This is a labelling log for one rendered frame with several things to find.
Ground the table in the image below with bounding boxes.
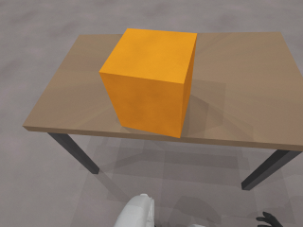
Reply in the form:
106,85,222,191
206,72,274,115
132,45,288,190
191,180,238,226
22,31,303,191

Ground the left robot thigh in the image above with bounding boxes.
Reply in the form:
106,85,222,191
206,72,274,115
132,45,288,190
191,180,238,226
113,195,154,227

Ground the robot left shin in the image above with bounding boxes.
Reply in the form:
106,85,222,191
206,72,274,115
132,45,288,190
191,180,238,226
140,193,154,227

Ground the carton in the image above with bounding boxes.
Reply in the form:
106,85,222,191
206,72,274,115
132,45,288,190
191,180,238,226
99,28,198,138

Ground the robot right hand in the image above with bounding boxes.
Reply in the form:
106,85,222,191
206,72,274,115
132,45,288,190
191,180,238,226
256,211,283,227

